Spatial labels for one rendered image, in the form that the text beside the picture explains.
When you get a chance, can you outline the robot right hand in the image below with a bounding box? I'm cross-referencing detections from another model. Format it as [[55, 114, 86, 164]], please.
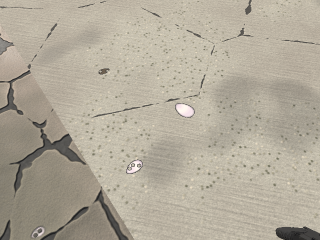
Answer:
[[275, 226, 320, 240]]

